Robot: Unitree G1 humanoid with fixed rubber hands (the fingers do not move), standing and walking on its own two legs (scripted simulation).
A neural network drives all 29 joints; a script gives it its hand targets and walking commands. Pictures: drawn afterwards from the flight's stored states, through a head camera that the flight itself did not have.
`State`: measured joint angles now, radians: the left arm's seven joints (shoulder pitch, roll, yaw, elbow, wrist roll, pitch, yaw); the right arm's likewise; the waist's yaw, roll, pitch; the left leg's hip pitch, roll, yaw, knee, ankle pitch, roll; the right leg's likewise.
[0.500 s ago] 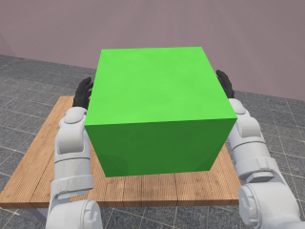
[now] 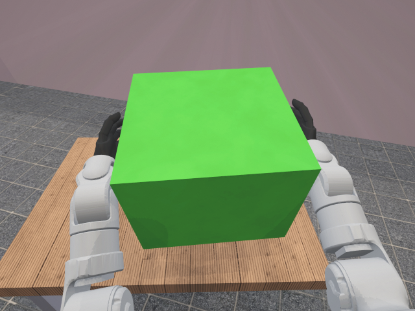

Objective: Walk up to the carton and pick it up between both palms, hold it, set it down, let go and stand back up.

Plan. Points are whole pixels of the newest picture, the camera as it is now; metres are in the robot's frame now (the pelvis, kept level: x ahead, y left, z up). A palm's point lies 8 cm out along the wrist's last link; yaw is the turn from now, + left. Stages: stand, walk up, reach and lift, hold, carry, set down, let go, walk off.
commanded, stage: hold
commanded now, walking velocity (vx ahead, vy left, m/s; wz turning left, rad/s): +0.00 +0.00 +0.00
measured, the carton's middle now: (208, 155) +0.36 -0.01 +0.17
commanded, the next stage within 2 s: none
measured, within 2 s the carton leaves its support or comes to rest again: neither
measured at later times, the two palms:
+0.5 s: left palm (110, 151) +0.35 +0.17 +0.19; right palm (304, 139) +0.36 -0.19 +0.20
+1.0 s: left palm (106, 155) +0.35 +0.18 +0.19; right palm (300, 143) +0.35 -0.18 +0.19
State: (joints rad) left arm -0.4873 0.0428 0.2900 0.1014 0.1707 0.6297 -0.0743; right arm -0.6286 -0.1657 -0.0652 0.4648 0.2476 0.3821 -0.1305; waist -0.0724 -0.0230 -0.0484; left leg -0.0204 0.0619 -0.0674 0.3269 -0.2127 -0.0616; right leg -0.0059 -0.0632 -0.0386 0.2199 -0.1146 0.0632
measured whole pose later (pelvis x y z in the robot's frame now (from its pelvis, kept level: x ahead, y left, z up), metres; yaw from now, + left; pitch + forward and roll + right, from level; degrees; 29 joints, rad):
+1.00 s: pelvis -0.01 +0.00 +0.00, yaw +0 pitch -5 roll -1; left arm -0.55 0.05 0.30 0.15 0.17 0.63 -0.08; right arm -0.66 -0.16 -0.10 0.50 0.22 0.37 -0.12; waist -0.06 -0.02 -0.03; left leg -0.04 0.05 -0.07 0.31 -0.18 -0.06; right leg -0.04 -0.07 -0.04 0.23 -0.10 0.06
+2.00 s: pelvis -0.02 -0.01 +0.00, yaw +0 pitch -5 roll -1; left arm -0.55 0.04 0.31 0.18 0.18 0.62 -0.08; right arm -0.67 -0.16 -0.09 0.52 0.21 0.36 -0.11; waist -0.06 0.00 -0.02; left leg -0.04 0.06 -0.07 0.30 -0.17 -0.06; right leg -0.04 -0.06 -0.04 0.23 -0.10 0.06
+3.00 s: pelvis -0.01 -0.01 +0.00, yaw +1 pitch -6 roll -1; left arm -0.52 0.05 0.31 0.15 0.18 0.63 -0.09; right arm -0.65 -0.14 -0.09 0.50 0.21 0.37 -0.13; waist -0.06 -0.03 -0.03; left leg -0.01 0.06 -0.08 0.30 -0.19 -0.06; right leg -0.01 -0.06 -0.04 0.22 -0.11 0.06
